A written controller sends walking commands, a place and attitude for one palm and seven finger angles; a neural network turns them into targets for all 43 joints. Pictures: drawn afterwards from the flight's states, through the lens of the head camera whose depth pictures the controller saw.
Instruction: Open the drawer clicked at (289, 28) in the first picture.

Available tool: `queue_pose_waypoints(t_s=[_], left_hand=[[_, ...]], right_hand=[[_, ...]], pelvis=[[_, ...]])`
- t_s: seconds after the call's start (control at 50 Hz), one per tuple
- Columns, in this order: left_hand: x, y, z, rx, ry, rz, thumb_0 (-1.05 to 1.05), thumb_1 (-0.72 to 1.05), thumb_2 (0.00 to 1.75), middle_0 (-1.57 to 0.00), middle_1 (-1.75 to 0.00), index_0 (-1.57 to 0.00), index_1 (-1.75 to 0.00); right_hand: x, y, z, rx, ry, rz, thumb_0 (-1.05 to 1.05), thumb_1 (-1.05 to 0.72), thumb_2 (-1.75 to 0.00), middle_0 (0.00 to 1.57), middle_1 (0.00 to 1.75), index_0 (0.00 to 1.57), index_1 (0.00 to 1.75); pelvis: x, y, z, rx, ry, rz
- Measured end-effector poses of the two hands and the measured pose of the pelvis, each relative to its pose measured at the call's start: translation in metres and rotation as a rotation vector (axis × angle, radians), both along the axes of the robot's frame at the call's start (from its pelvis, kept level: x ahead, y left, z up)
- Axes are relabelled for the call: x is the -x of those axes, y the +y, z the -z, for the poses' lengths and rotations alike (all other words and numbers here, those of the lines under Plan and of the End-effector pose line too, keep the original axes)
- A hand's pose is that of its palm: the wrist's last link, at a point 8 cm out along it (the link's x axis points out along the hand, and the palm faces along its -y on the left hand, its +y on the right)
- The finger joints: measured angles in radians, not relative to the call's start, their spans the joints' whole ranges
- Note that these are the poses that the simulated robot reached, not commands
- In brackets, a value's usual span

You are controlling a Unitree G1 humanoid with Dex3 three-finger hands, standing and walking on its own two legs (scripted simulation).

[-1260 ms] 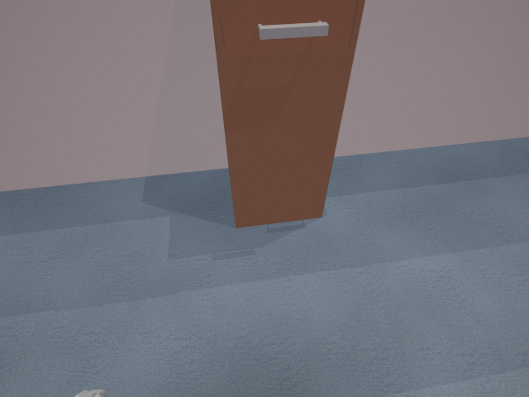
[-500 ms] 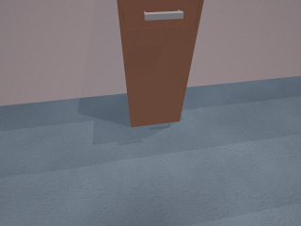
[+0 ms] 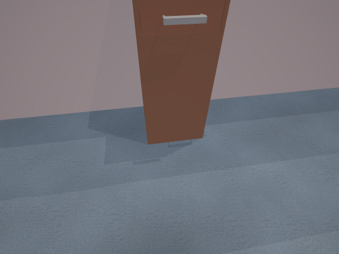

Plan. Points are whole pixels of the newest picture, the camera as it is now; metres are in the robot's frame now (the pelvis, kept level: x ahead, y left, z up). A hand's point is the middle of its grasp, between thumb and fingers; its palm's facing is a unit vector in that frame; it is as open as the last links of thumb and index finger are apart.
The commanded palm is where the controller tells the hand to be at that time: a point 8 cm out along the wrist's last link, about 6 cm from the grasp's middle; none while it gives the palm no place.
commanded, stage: look at it before walking up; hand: left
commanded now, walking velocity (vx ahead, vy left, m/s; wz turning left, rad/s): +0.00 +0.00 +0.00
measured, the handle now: (184, 18) +1.03 +0.00 +0.14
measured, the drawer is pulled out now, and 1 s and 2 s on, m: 0.00 0.00 0.00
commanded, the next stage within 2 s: walk to a spot facing it in 0.18 s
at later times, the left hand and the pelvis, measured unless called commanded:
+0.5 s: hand out of the picture +0.07 +0.23 -0.17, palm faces -0.08 -0.94 -0.32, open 7.4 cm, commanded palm none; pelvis -0.01 +0.00 -0.01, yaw -5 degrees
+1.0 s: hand out of the picture +0.06 +0.18 -0.17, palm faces -0.26 -0.93 -0.25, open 7.4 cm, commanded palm none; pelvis -0.04 +0.00 -0.01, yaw -20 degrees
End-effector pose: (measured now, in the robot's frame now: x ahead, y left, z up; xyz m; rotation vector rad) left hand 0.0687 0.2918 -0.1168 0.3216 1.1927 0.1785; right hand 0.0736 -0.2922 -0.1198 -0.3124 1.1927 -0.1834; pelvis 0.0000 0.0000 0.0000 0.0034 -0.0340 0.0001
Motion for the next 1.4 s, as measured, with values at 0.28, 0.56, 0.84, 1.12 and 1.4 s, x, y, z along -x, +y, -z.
queue_pose_waypoints(t_s=[0.28,0.56,0.84,1.12,1.4], left_hand=[[0.009,0.000,0.001,-0.004,0.034,-0.008,0.00,0.90,0.90,-0.20,-0.30,-0.21,-0.30],[0.005,-0.030,0.020,0.038,0.079,0.059,0.00,0.90,0.90,-0.20,-0.30,-0.20,-0.30],[0.020,-0.083,0.020,0.085,0.107,0.122,0.00,0.90,0.90,-0.20,-0.30,-0.21,-0.30],[-0.036,-0.044,0.029,0.082,0.062,0.292,0.00,0.90,0.90,-0.20,-0.30,-0.21,-0.30],[-0.119,-0.133,0.015,0.111,0.034,0.614,0.00,0.91,0.90,-0.20,-0.30,-0.20,-0.30]], right_hand=[[0.006,-0.002,0.002,-0.002,0.026,0.009,0.01,-0.90,-0.90,0.20,0.30,0.21,0.30],[0.032,0.016,0.021,-0.061,-0.016,0.125,0.01,-0.90,-0.90,0.20,0.30,0.21,0.30],[0.080,0.011,0.033,-0.123,0.013,0.266,0.01,-0.90,-0.90,0.20,0.30,0.21,0.30],[0.121,0.037,0.002,-0.016,-0.113,0.418,0.01,-0.90,-0.90,0.20,0.30,0.20,0.30],[0.251,0.073,0.017,-0.090,0.039,0.718,0.01,-0.90,-0.90,0.20,0.30,0.21,0.30]], pelvis=[[-0.002,-0.001,-0.001,0.000,-0.001,0.003],[0.010,-0.006,0.013,-0.021,0.018,0.112],[0.029,-0.021,0.012,-0.037,0.039,0.234],[0.044,0.018,0.012,-0.024,0.062,0.415],[0.036,-0.009,0.008,0.001,0.050,0.644]])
